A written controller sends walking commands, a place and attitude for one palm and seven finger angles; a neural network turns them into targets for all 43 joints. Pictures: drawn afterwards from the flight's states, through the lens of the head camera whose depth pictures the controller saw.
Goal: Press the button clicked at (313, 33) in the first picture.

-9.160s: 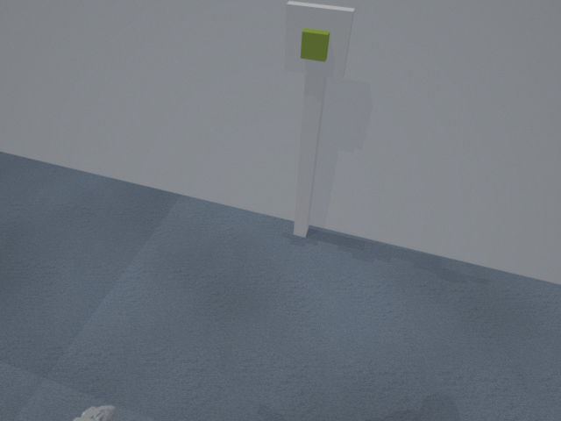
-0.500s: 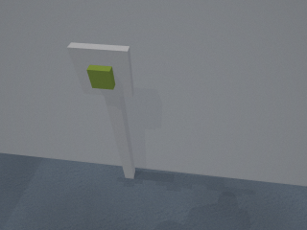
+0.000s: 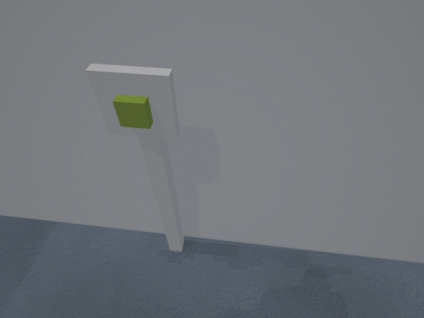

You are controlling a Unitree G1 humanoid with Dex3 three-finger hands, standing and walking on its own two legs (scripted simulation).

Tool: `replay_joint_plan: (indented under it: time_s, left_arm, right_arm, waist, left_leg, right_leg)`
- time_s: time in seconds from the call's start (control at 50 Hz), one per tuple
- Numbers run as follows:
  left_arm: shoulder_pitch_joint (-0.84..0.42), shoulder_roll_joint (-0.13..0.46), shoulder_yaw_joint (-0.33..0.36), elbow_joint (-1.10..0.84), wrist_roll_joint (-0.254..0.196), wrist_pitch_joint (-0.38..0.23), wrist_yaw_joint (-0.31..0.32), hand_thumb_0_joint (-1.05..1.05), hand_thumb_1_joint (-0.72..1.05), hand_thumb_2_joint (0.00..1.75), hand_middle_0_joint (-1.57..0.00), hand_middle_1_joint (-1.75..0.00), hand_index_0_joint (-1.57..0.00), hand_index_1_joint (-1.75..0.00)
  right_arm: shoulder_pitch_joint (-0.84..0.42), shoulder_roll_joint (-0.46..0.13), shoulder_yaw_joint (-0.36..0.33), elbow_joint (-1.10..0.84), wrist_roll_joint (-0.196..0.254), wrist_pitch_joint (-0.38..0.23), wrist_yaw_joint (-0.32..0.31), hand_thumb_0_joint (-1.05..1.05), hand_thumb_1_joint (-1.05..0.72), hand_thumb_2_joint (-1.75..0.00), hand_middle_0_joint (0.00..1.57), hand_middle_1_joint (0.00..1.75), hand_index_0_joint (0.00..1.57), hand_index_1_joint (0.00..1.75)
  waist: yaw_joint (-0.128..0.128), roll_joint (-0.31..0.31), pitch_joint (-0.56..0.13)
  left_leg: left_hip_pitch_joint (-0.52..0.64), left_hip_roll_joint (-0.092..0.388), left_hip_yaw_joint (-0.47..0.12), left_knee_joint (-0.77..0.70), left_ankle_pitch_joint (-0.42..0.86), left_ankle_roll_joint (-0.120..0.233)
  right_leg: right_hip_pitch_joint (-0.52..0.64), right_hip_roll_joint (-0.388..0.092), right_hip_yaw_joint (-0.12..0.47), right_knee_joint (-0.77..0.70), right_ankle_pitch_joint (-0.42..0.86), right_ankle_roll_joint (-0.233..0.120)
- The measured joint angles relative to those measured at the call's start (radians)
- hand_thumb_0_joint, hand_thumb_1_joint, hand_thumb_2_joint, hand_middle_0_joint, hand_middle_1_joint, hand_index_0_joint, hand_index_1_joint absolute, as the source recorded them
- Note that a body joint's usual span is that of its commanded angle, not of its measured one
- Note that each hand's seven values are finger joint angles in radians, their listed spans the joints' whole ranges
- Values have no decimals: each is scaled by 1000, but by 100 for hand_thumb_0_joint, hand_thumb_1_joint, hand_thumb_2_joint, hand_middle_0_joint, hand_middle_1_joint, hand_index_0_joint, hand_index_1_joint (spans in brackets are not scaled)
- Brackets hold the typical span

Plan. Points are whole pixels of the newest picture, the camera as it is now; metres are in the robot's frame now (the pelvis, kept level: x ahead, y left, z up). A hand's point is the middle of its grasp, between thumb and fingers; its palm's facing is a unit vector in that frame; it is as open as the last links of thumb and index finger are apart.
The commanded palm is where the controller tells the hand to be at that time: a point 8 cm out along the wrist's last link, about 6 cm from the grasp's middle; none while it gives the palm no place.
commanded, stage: look again from close up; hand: left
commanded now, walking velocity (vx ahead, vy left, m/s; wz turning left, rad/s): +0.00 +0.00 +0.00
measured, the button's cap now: (134, 111) +0.52 +0.22 +0.11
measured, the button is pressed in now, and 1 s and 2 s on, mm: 0 0 0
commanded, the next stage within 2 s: shuffle to correct the standing spot in 0.58 s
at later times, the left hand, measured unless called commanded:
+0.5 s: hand out of the picture -0.01 +0.22 -0.18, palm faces -0.01 -0.98 -0.19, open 7.4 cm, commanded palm none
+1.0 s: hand out of the picture -0.03 +0.19 -0.19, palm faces +0.01 -0.99 -0.17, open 7.4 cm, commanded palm none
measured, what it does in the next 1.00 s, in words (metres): stands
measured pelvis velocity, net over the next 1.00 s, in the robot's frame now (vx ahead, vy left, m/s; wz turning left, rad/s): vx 0.01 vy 0.03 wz -0.02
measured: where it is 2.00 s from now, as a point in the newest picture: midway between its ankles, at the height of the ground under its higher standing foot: outside the picture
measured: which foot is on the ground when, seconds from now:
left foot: down 0.00-1.00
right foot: down 0.00-1.00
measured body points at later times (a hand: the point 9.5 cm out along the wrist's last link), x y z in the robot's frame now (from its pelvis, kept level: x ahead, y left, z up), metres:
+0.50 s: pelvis -0.02 +0.05 +0.00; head -0.03 +0.06 +0.45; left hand -0.01 +0.27 -0.16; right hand -0.01 -0.18 -0.16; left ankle -0.01 +0.13 -0.74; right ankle -0.07 -0.06 -0.74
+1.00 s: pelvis +0.01 +0.03 -0.01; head +0.03 +0.03 +0.44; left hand -0.03 +0.25 -0.17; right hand -0.01 -0.19 -0.17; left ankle -0.01 +0.13 -0.73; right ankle -0.07 -0.06 -0.74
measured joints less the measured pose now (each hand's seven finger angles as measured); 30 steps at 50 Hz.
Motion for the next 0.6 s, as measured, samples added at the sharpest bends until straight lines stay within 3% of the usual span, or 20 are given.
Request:
replay_joint_plan:
  time_s: [0.08, 0.16, 0.2, 0.28, 0.34, 0.6]
  left_arm:
    - [-1, 1, 0, -1, 0, 2, -1, 0, 91, 90, -19, -30, -20, -30]
    - [16, -22, -9, -25, 11, -25, 17, 0, 91, 90, -20, -30, -20, -30]
    - [21, -28, -15, -34, 13, -26, 13, 0, 91, 90, -20, -30, -20, -30]
    - [16, -13, -16, -43, 8, -9, 13, 1, 91, 90, -20, -30, -20, -30]
    - [-2, 3, -12, -50, 3, 10, 14, 1, 91, 90, -20, -30, -20, -30]
    - [-33, 39, -15, -55, 9, 27, -5, 0, 91, 90, -19, -30, -20, -30]
  right_arm:
    - [-1, 1, 0, 0, 0, 1, 0, 0, -92, -90, 20, 29, 20, 30]
    - [-15, -21, -13, -59, 2, 16, 11, 1, -93, -90, 20, 29, 20, 30]
    - [-20, -27, -19, -88, 2, 12, 14, 1, -93, -90, 20, 29, 20, 30]
    - [-8, -17, -19, -106, 1, -6, 10, 0, -94, -90, 20, 29, 20, 30]
    - [10, -10, -9, -102, -5, -10, 6, 0, -95, -90, 20, 29, 20, 30]
    - [42, -2, 9, -82, -8, -5, 16, 1, -94, -90, 20, 29, 20, 30]
  waist:
    - [0, -1, 3]
    - [-2, 32, 12]
    - [-11, 47, 19]
    - [-20, 29, 11]
    - [-5, 4, -6]
    - [-7, -14, -11]
  left_leg:
    - [2, 2, -1, 0, 1, -1]
    - [-100, 4, -29, 214, -91, 40]
    - [-114, -4, -29, 243, -117, 50]
    - [-65, -36, -16, 151, -112, 63]
    - [-54, -56, -2, 145, -103, 79]
    - [-44, -99, 25, 51, -35, 111]
  right_leg:
    - [4, 2, -1, -4, 3, -1]
    - [-37, 22, 9, 3, 20, 7]
    - [-55, 27, 11, 20, 18, 6]
    - [-86, 9, 11, 97, -21, 22]
    - [-84, -14, 23, 109, -25, 44]
    - [-108, -56, 45, 82, 10, 65]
